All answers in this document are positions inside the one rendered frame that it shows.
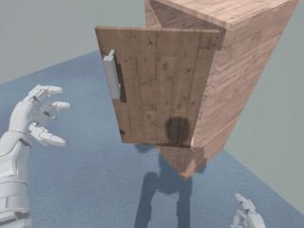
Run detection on right robot hand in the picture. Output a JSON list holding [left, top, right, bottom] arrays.
[[230, 193, 266, 228]]

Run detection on left robot upper arm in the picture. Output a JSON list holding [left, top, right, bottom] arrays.
[[0, 218, 35, 228]]

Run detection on handle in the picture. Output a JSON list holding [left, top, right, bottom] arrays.
[[103, 49, 121, 99]]

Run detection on left robot hand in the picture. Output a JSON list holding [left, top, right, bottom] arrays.
[[8, 85, 71, 147]]

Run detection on left robot forearm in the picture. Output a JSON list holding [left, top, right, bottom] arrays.
[[0, 131, 33, 226]]

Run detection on cupboard door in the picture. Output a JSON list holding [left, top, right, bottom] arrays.
[[95, 26, 220, 148]]

